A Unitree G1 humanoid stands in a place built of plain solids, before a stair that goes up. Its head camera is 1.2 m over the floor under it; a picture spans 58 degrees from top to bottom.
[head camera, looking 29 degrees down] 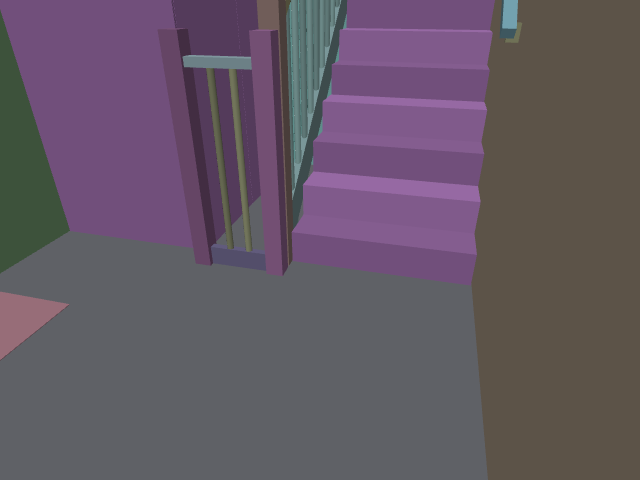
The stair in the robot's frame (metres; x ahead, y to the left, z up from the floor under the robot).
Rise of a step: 0.17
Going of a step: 0.21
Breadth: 0.90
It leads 14 degrees to the right of straight ahead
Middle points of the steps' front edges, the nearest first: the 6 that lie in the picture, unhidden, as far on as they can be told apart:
1.83 -0.29 0.17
2.03 -0.34 0.35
2.24 -0.40 0.52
2.45 -0.45 0.69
2.65 -0.50 0.87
2.86 -0.56 1.04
